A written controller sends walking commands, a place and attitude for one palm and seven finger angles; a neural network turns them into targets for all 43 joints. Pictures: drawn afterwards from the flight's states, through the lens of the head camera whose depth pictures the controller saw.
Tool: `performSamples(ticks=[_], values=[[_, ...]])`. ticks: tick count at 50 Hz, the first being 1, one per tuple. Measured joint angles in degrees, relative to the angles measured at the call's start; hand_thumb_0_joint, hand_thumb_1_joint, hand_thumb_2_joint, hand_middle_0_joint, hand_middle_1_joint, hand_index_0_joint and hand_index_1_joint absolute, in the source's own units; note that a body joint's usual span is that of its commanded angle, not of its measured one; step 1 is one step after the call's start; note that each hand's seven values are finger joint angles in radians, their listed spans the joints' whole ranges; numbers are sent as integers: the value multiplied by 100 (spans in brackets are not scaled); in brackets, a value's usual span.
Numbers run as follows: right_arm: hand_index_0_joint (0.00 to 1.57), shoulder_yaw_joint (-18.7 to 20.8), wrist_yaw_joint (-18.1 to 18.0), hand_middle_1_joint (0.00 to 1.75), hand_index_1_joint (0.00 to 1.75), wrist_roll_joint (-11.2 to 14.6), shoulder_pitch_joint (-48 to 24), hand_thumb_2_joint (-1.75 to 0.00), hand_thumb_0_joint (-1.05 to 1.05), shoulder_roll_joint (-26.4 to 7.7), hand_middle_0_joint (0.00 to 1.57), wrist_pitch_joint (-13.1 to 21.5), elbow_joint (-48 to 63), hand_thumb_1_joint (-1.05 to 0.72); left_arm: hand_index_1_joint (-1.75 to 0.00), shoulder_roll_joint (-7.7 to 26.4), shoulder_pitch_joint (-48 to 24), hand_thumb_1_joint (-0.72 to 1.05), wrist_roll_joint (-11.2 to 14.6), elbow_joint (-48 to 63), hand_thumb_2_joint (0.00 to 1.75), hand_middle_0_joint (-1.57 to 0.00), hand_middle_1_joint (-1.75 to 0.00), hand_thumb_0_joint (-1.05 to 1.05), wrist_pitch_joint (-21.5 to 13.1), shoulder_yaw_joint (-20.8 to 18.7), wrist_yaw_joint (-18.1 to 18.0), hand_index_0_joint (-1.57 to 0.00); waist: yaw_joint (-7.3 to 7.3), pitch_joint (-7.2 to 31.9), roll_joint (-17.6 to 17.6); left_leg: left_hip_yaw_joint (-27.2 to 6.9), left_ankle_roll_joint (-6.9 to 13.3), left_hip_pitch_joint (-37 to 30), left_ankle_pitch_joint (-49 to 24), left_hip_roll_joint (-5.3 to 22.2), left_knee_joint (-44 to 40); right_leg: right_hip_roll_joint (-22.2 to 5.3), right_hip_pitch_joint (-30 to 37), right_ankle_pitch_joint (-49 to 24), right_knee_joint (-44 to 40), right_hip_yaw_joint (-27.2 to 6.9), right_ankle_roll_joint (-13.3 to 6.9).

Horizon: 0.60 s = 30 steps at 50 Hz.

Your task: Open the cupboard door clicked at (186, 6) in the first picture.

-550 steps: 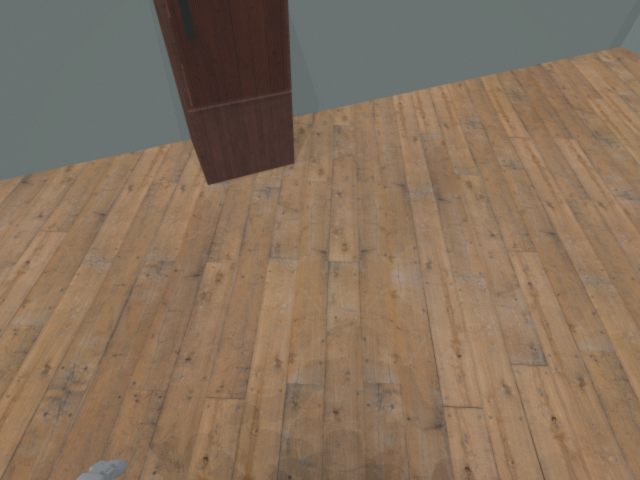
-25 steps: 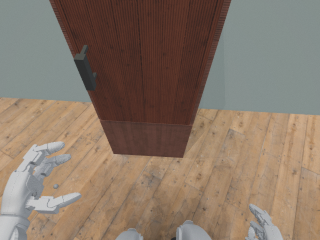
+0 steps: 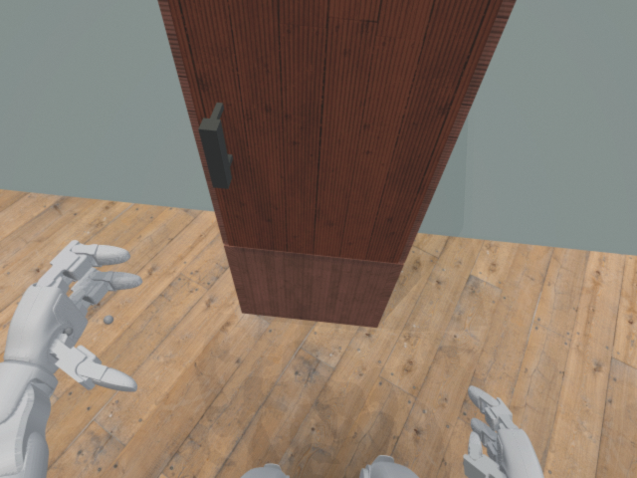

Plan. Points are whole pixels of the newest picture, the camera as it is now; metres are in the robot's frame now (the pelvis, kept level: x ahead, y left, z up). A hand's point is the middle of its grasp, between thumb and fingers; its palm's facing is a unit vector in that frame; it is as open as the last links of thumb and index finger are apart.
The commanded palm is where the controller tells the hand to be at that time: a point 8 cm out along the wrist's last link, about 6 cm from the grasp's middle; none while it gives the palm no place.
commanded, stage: raise the hand with hooked fingers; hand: left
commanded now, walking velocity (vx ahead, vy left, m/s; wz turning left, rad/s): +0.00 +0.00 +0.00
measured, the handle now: (220, 146) +0.58 +0.20 +0.04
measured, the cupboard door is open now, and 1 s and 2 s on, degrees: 0 0 0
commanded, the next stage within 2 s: move the hooked fingers beside the handle in 0.64 s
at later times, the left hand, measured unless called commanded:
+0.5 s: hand (103, 297) +0.30 +0.27 +0.06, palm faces -0.01 -1.00 -0.04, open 14.0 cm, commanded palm +0.27 +0.32 +0.07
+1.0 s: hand (118, 277) +0.32 +0.26 +0.07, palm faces +0.00 -1.00 -0.03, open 14.0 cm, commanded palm +0.30 +0.31 +0.06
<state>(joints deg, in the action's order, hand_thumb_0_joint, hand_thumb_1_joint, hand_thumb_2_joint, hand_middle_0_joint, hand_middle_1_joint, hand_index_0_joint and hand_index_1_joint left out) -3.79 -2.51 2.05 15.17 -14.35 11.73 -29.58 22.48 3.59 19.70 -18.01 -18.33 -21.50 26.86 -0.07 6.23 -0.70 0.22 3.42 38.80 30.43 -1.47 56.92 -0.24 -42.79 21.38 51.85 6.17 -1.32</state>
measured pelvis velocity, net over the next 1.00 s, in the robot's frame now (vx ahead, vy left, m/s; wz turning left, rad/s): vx -0.01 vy -0.01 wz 0.00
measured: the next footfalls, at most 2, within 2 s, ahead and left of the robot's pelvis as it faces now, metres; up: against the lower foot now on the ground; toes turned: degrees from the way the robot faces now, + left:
none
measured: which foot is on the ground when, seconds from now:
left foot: down 0.00-1.00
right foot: down 0.00-1.00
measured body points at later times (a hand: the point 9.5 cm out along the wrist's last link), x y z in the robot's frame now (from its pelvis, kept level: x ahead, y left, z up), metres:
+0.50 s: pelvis +0.00 +0.00 +0.01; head +0.07 +0.02 +0.45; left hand +0.29 +0.33 +0.07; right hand +0.14 -0.25 -0.07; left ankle -0.03 +0.07 -0.68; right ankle +0.04 -0.11 -0.68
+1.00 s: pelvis -0.01 -0.01 +0.00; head +0.06 +0.00 +0.45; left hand +0.32 +0.32 +0.07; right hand +0.15 -0.26 -0.08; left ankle -0.03 +0.07 -0.68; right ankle +0.04 -0.11 -0.68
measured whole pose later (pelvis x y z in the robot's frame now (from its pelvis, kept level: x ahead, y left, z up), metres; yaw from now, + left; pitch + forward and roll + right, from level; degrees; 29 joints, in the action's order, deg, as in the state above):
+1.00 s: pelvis -0.01 -0.01 +0.00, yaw +0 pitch +13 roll -2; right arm -3.3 -3.8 2.1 15.7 -16.2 9.5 -31.6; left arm 26.4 -11.7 18.7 -33.5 -18.0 -25.2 30.8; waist -1.2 5.7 -0.2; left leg 0.0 2.5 40.2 29.5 -0.8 56.4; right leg 0.5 -44.2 20.5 51.3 6.4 -2.3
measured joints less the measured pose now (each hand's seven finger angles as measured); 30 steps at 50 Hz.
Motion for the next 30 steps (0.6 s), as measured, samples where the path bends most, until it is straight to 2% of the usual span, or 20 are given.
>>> performSamples(ticks=[12,21,30], values=[[21,100,-20,30,30,-14,207,-90,1,-183,20,-96,-144,-90,-120,331,-687,-50,77,-691,30,-30,-120,-1,138,-353,364,-30,-60,-53,16,53,43,-100,-94,-14,-221,2,99,-115,-238,-61,53],[20,195,47,30,30,-36,298,-90,1,-243,20,-161,-92,-90,-120,232,-525,-50,74,-609,30,-29,-120,-1,66,-362,351,-30,-140,-42,55,93,42,-79,-114,7,-259,28,55,-148,-265,-101,46],[20,138,22,30,30,-23,219,-90,1,-155,20,-187,-99,-90,-120,205,-502,-50,47,-597,30,-30,-120,-1,-3,-336,294,-30,-126,-31,34,51,0,-78,-119,28,-225,44,68,-145,-242,-58,4]])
